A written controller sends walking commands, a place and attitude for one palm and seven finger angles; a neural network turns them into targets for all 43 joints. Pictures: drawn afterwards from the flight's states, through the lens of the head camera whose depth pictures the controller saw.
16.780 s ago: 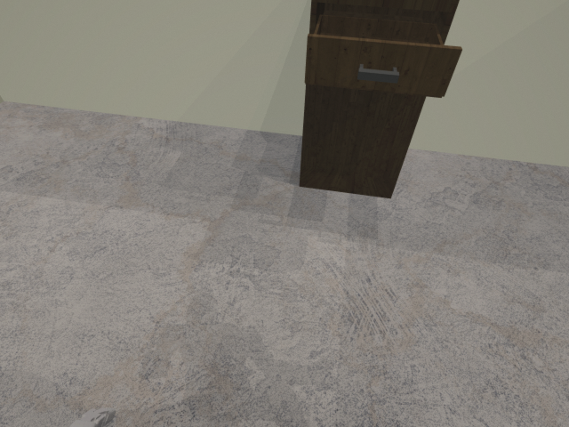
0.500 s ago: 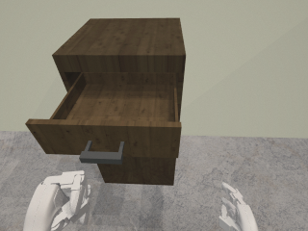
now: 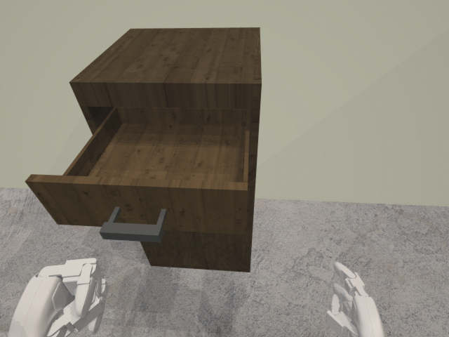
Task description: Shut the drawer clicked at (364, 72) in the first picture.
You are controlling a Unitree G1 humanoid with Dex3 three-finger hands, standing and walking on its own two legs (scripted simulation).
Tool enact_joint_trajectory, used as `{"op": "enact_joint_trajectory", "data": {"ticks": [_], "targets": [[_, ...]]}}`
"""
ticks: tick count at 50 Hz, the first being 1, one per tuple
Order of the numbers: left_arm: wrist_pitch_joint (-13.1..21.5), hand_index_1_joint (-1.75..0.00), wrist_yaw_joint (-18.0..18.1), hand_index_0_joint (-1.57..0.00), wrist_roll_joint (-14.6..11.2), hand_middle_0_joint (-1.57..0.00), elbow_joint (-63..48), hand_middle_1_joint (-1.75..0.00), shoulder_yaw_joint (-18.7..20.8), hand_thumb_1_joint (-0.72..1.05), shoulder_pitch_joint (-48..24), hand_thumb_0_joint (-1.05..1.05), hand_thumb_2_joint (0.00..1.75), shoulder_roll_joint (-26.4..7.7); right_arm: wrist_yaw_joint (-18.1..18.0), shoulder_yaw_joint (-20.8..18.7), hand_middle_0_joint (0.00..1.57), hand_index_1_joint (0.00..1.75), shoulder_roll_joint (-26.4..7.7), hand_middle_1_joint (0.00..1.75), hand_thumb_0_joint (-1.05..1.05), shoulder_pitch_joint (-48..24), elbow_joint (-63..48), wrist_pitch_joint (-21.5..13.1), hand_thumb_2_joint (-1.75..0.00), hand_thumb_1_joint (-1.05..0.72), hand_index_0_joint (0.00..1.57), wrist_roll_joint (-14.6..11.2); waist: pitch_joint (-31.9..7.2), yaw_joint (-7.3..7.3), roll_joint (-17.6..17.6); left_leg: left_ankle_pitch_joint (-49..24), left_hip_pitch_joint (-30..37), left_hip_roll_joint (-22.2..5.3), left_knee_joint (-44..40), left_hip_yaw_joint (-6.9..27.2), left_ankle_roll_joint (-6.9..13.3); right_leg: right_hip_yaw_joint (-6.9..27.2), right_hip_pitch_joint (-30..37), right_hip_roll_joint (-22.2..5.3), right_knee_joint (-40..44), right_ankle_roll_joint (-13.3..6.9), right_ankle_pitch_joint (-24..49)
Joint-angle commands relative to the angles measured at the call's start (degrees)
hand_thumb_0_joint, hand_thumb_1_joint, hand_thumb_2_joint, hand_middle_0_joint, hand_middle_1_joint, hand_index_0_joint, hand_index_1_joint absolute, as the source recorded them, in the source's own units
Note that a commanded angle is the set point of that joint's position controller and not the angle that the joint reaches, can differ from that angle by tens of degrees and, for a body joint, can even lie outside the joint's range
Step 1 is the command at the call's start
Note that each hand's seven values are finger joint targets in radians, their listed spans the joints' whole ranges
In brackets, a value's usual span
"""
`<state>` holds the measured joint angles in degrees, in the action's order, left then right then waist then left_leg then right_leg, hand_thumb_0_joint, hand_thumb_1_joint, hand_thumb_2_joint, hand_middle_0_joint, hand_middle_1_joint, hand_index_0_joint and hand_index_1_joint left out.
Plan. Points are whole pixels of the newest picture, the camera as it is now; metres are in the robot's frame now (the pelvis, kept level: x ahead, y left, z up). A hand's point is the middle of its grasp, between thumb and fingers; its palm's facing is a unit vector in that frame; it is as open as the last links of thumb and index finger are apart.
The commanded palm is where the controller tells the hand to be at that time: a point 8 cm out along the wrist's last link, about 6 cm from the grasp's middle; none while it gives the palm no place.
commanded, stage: bring the fist close to the handle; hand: left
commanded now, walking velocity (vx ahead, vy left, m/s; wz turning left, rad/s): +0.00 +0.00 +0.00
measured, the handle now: (136, 222) +0.31 +0.22 +0.05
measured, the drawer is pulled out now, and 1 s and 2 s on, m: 0.28 0.28 0.26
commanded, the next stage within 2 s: push the drawer shut in 1.26 s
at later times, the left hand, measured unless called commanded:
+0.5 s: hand (115, 295) +0.16 +0.18 +0.08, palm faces +0.04 -1.00 -0.05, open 3.3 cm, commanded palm +0.13 +0.24 +0.08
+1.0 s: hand (136, 281) +0.20 +0.18 +0.04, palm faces +0.02 -1.00 -0.03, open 3.3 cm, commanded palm +0.17 +0.23 +0.05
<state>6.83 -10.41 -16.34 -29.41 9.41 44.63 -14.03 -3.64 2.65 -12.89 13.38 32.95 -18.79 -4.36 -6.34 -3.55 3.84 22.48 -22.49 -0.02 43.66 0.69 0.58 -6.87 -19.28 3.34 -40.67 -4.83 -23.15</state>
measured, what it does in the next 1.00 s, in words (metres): stands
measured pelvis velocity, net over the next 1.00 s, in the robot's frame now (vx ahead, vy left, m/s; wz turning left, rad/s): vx -0.01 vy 0.04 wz -0.02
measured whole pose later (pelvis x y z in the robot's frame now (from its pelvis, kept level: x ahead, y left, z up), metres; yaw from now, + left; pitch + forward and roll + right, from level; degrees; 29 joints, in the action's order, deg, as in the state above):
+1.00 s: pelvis -0.01 +0.04 -0.03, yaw -1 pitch +10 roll -2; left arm 17.0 -3.0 -9.4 -13.8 -0.5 29.7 -9.1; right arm -0.3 1.8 -13.6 14.6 28.4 -10.7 -1.0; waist -6.6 0.2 2.6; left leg 26.7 -40.2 1.8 56.4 -1.8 3.7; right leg -5.2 -37.7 0.8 -54.6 -2.2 -27.4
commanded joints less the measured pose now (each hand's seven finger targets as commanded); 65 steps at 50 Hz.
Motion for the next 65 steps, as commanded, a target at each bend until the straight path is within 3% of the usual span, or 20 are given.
{"op": "enact_joint_trajectory", "data": {"ticks": [1,4,6,10,12,16,21,25,26,28,34,38,41,44,46,48,56,59,62,65], "targets": [[6.4,-1.6,-1.83,-1.4,-2.19,-1.4,-8.86,-1.6,4.3,0.9,-3.94,0.0,0.9,-4.84,-0.36,-2.35,0.2,0.3,-5.79,0.3,0.0,-7.28,-8.81,-5.56,-0.9,-0.9,0.2,0.06,1.03,1.44,-1.71,-10.65,0.03,0.93,-3.0,1.31,1.36,11.21,-1.35,-5.67,11.19,6.03,15.85],[7.93,-1.6,-2.94,-1.4,-1.57,-1.4,-6.78,-1.6,3.6,0.9,-4.77,0.0,0.9,-5.12,-0.05,-2.78,0.2,0.3,-6.19,0.3,0.0,-6.49,-8.41,-6.19,-0.9,-0.9,0.2,0.29,-0.69,1.82,-4.56,-11.58,-0.23,0.87,-2.91,1.43,1.51,11.12,-0.92,-5.95,10.22,6.5,18.04],[8.62,-1.6,-3.2,-1.4,-1.2,-1.4,-5.69,-1.6,3.84,0.9,-4.78,0.0,0.9,-5.14,0.27,-2.98,0.2,0.3,-6.14,0.3,0.0,-6.75,-7.99,-6.47,-0.9,-0.9,0.2,0.47,-1.18,1.48,-3.57,-12.27,-0.35,1.07,-2.83,1.36,1.52,10.76,-0.39,-5.82,9.71,6.14,19.07],[9.29,-1.6,-3.05,-1.4,-1.27,-1.4,-0.89,-1.6,5.0,0.9,-5.61,0.0,0.9,-4.94,0.06,-3.35,0.2,0.3,-6.25,0.3,0.0,-6.83,-7.92,-5.48,-0.9,-0.9,0.2,0.7,-0.09,1.41,-7.81,-10.42,-2.96,1.16,-2.94,1.26,1.39,11.19,-1.31,-6.09,9.82,6.44,15.64],[9.66,-1.6,-2.64,-1.4,-1.31,-1.4,0.25,-1.6,6.06,0.9,-6.1,0.0,0.9,-5.17,0.06,-3.59,0.2,0.3,-6.16,0.3,0.0,-7.2,-7.76,-5.05,-0.9,-0.9,0.2,0.67,-0.51,1.1,-6.37,-10.34,-3.03,1.23,-3.15,1.0,1.35,11.03,-1.22,-6.03,9.6,6.07,14.6],[10.78,-1.6,-2.22,-1.4,-1.03,-1.4,-0.8,-1.6,3.35,0.9,-7.45,0.0,0.9,-3.29,0.51,-3.63,0.2,0.3,-6.43,0.3,0.0,-6.93,-8.09,-4.72,-0.9,-0.9,0.2,1.01,-1.75,1.44,-1.8,-11.32,-2.26,1.32,-3.15,0.71,1.49,8.76,-2.4,-5.25,7.64,5.04,14.58],[12.78,-1.6,-1.03,-1.4,0.26,-1.4,0.53,-1.6,0.41,0.9,-9.71,0.0,0.9,-2.14,0.99,-4.14,0.2,0.3,-7.02,0.3,0.0,-6.21,-7.93,-4.37,-0.9,-0.9,0.2,1.74,-0.71,2.87,-4.66,-9.66,-3.79,0.92,-2.55,1.54,1.85,6.54,-6.55,-3.94,5.68,4.28,9.34],[13.62,-1.6,-0.12,-1.4,1.25,-1.4,1.51,-1.6,-1.19,0.9,-10.79,0.0,0.9,-1.26,1.39,-4.24,0.2,0.3,-7.27,0.3,0.0,-5.67,-9.07,-3.07,-0.9,-0.9,0.2,1.99,-2.75,3.31,-4.62,-8.26,-5.08,1.0,-1.91,1.71,1.8,5.4,-8.41,-3.54,3.18,4.02,7.03],[13.7,-1.6,0.68,-1.4,1.77,-1.4,2.42,-1.6,0.43,0.9,-10.59,0.0,0.9,-2.31,1.37,-4.46,0.2,0.3,-7.23,0.3,0.0,-5.86,-8.58,-2.51,-0.9,-0.9,0.2,2.07,-2.75,2.8,-3.97,-7.93,-5.33,0.88,-2.04,1.79,1.67,4.98,-8.6,-3.27,2.82,3.74,6.25],[13.64,-1.6,1.37,-1.4,2.15,-1.4,2.28,-1.6,-2.29,0.9,-11.23,0.0,0.9,-0.19,1.62,-4.16,0.2,0.3,-7.17,0.3,0.0,-5.54,-9.84,-1.75,-0.9,-0.9,0.2,2.14,-3.05,3.31,-2.95,-6.83,-5.75,0.8,-1.94,2.06,1.56,4.12,-10.15,-3.14,1.46,3.62,5.04],[14.3,-1.6,3.39,-1.4,3.22,-1.4,2.99,-1.6,-3.36,0.9,-13.1,0.0,0.9,0.15,1.86,-4.15,0.2,0.3,-7.37,0.3,0.0,-4.66,-10.83,0.25,-0.9,-0.9,0.2,2.59,-5.98,3.56,-2.39,-7.55,-7.03,0.37,-0.23,2.67,1.13,3.38,-12.02,-2.68,-1.86,3.3,5.75],[14.68,-1.6,4.08,-1.4,4.12,-1.4,3.64,-1.6,-6.5,0.9,-15.83,0.0,0.9,1.65,2.17,-3.83,0.2,0.3,-7.72,0.3,0.0,-3.91,-11.85,1.27,-0.9,-0.9,0.2,2.84,-5.58,4.51,-2.05,-7.04,-8.61,0.09,0.81,3.52,0.9,2.91,-14.54,-2.58,-3.87,3.22,4.91],[14.6,-1.6,5.42,-1.4,5.16,-1.4,5.69,-1.6,-5.56,0.9,-15.3,0.0,0.9,0.71,2.29,-4.07,0.2,0.3,-7.95,0.3,0.0,-3.47,-12.07,2.49,-0.9,-0.9,0.2,3.06,-6.23,4.22,-3.48,-7.21,-9.78,-0.13,1.65,3.88,0.76,2.9,-15.49,-2.31,-5.06,3.11,4.72],[14.93,-1.6,6.23,-1.4,5.64,-1.4,3.75,-1.6,-7.44,0.9,-17.06,0.0,0.9,2.07,2.7,-4.01,0.2,0.3,-7.84,0.3,0.0,-3.01,-13.54,3.45,-0.9,-0.9,0.2,3.16,-8.72,4.22,-2.5,-8.69,-9.6,-0.19,2.57,3.77,0.52,2.84,-15.8,-2.39,-6.71,3.09,6.03],[14.9,-1.6,7.45,-1.4,6.08,-1.4,2.19,-1.6,-5.29,0.9,-15.13,0.0,0.9,-0.2,2.71,-4.15,0.2,0.3,-7.74,0.3,0.0,-2.79,-13.93,4.29,-0.9,-0.9,0.2,3.14,-10.44,3.23,-1.31,-10.5,-8.6,-0.43,2.3,3.87,0.24,2.84,-14.74,-2.26,-6.99,2.84,6.75],[14.79,-1.6,8.19,-1.4,6.24,-1.4,0.15,-1.6,-6.97,0.9,-15.65,0.0,0.9,0.88,2.91,-3.98,0.2,0.3,-7.4,0.3,0.0,-2.31,-14.89,4.92,-0.9,-0.9,0.2,3.1,-11.52,3.65,-1.1,-11.58,-7.97,-0.59,2.66,3.66,0.26,2.8,-14.78,-2.28,-7.3,2.95,7.74],[12.93,-1.6,7.96,-1.4,6.25,-1.4,3.94,-1.6,-7.98,0.9,-13.66,0.0,0.9,2.09,2.8,-3.82,0.2,0.3,-7.85,0.3,0.0,-2.37,-15.16,6.98,-0.9,-0.9,0.2,2.78,-6.37,4.98,-3.62,-7.98,-11.53,-0.44,3.22,3.3,0.78,3.22,-15.77,-2.03,-6.06,3.23,6.31],[13.14,-1.6,7.57,-1.4,5.91,-1.4,1.17,-1.6,-8.56,0.9,-13.87,0.0,0.9,2.07,2.7,-3.93,0.2,0.3,-7.78,0.3,0.0,-1.77,-15.92,6.98,-0.9,-0.9,0.2,2.76,-9.09,4.78,-2.79,-9.66,-10.31,-0.46,3.56,3.18,0.79,3.19,-14.76,-2.18,-6.56,3.27,7.82],[13.99,-1.6,8.36,-1.4,6.11,-1.4,0.0,-1.6,-5.74,0.9,-15.28,0.0,0.9,-0.74,2.41,-3.95,0.2,0.3,-7.71,0.3,0.0,-1.5,-15.52,7.23,-0.9,-0.9,0.2,2.91,-9.44,4.51,-1.91,-9.69,-10.2,-0.41,3.65,3.12,0.74,3.55,-14.56,-2.12,-6.59,3.12,7.82],[15.09,-1.6,8.64,-1.4,5.87,-1.4,-0.45,-1.6,-6.34,0.9,-14.39,0.0,0.9,0.27,2.61,-3.83,0.2,0.3,-7.29,0.3,0.0,-1.63,-15.74,7.16,-0.9,-0.9,0.2,2.91,-9.74,4.41,-0.85,-10.8,-10.12,-0.33,4.14,2.79,0.68,3.54,-14.63,-2.09,-7.08,3.08,8.86]]}}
